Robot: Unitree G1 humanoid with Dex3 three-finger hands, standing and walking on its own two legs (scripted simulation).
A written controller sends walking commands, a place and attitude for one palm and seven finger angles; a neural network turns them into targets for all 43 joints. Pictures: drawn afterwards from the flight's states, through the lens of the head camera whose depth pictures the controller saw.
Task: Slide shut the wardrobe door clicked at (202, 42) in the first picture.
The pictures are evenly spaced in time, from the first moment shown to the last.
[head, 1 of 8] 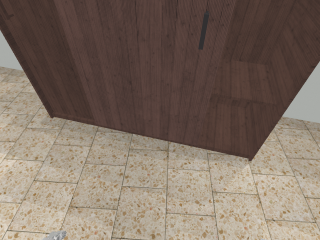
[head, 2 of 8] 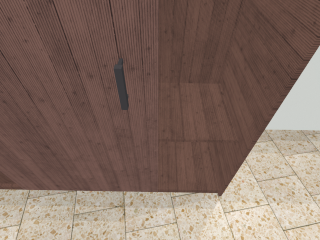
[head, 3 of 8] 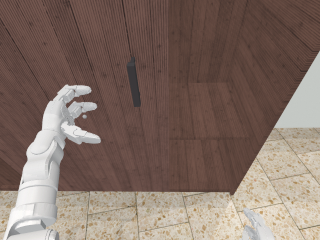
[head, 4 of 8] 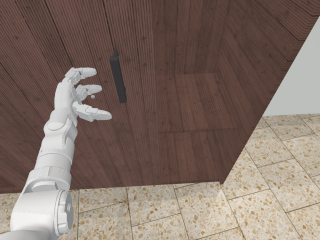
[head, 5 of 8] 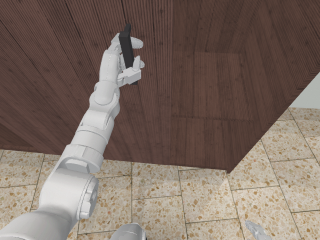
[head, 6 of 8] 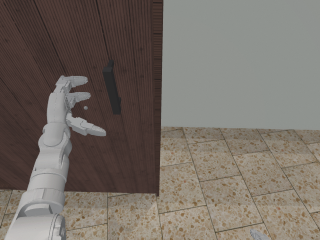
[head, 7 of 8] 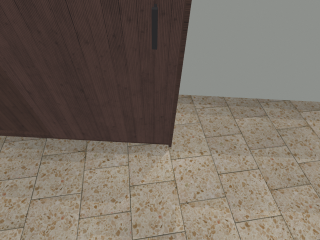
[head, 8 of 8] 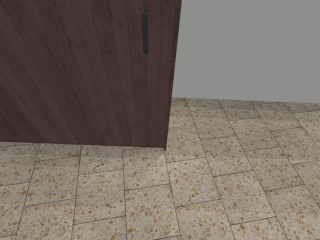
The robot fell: no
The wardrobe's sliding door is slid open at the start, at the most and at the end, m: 0.39 0.39 0.00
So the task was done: yes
